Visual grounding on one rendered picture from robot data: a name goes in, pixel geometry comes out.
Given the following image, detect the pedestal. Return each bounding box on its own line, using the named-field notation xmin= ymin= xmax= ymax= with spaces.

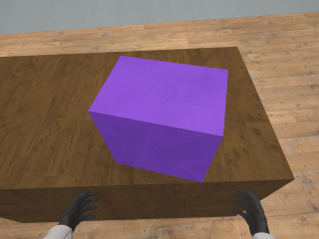
xmin=0 ymin=46 xmax=295 ymax=223

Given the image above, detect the robot right hand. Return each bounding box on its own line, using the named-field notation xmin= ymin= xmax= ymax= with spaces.
xmin=232 ymin=188 xmax=270 ymax=237

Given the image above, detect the carton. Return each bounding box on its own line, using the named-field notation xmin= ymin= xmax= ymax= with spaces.
xmin=88 ymin=56 xmax=228 ymax=183

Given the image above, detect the robot left hand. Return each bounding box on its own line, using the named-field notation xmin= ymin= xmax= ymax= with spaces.
xmin=58 ymin=189 xmax=99 ymax=232

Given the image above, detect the robot left forearm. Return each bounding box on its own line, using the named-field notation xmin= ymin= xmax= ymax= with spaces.
xmin=43 ymin=224 xmax=73 ymax=239

